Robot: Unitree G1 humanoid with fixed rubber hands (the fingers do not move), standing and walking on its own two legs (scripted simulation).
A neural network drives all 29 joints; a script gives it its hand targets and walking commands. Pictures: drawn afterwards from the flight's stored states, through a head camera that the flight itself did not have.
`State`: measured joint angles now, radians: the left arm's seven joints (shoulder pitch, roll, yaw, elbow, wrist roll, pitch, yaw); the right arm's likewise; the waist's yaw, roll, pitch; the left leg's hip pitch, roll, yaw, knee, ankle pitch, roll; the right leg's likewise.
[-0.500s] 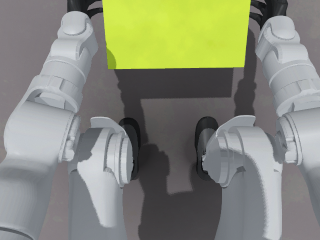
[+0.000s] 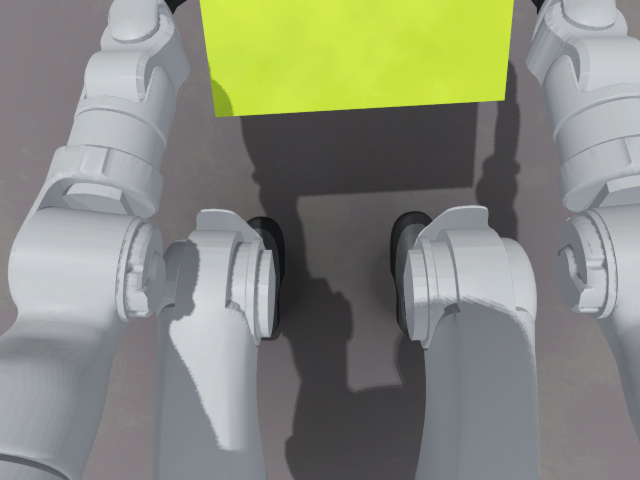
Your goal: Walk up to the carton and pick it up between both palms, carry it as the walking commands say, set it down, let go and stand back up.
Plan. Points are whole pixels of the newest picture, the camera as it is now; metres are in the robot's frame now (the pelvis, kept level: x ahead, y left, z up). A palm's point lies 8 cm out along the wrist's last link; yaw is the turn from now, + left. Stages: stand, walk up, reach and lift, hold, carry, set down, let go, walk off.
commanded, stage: reach and lift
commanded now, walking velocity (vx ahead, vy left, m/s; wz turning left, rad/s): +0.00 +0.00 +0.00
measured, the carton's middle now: (351, 38) +0.52 -0.02 -0.25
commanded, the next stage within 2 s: none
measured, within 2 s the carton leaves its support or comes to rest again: neither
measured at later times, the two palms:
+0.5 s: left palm out of the picture +0.53 +0.17 -0.09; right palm out of the picture +0.52 -0.20 -0.10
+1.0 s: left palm out of the picture +0.51 +0.17 -0.02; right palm out of the picture +0.51 -0.19 -0.03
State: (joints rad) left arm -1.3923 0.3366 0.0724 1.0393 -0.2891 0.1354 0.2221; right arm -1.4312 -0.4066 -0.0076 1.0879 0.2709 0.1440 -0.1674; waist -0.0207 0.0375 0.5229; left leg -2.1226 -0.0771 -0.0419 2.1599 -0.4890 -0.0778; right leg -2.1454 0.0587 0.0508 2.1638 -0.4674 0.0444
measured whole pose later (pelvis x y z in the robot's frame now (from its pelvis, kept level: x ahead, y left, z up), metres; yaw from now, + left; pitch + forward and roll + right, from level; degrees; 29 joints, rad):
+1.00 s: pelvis -0.01 +0.00 +0.08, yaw +0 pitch +21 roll +1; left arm -1.20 0.21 0.27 0.60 -0.10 0.40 0.28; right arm -1.24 -0.29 -0.21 0.67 0.09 0.40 -0.17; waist -0.02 0.04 0.52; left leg -1.82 -0.10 -0.05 1.93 -0.48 -0.07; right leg -1.83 0.08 0.07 1.94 -0.47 0.06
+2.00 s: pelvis -0.01 +0.00 +0.19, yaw -1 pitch +13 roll +1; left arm -1.05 0.16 0.27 0.53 -0.06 0.45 0.26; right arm -1.07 -0.22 -0.25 0.58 0.03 0.45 -0.16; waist -0.01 0.02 0.52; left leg -1.36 -0.10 -0.07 1.58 -0.44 -0.05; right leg -1.37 0.09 0.10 1.59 -0.43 0.05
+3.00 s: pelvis +0.09 +0.01 +0.33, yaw -2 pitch +18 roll +1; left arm -0.61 -0.01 0.41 0.79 0.19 0.41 0.14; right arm -0.60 -0.01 -0.40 0.81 -0.20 0.41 -0.07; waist 0.03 0.01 -0.23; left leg -0.94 -0.07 -0.07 1.00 -0.37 -0.01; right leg -0.96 0.07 0.14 1.01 -0.36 0.04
